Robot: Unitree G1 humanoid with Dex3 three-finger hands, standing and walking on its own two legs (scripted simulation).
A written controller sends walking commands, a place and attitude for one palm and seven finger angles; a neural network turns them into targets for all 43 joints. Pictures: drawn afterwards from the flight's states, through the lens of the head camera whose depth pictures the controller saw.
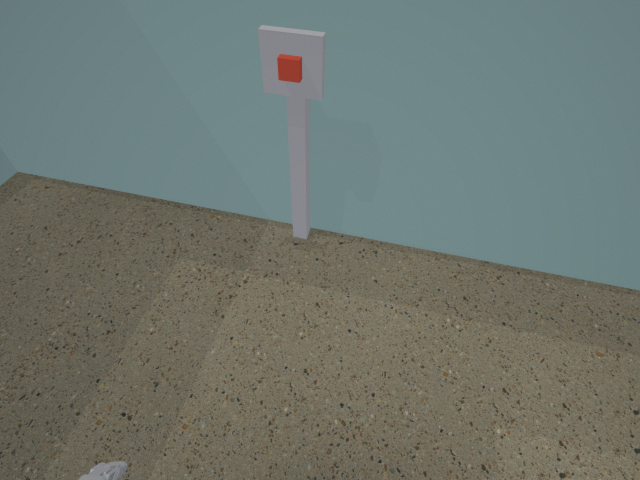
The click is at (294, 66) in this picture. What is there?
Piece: button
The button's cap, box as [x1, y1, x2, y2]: [277, 54, 301, 82]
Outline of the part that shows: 280,54 277,58 279,79 299,82 301,79 301,57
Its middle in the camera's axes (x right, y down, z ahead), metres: -0.09 -0.48 +1.08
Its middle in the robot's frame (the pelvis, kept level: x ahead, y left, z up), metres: +1.13 +0.14 -0.01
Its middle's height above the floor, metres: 0.76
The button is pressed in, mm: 0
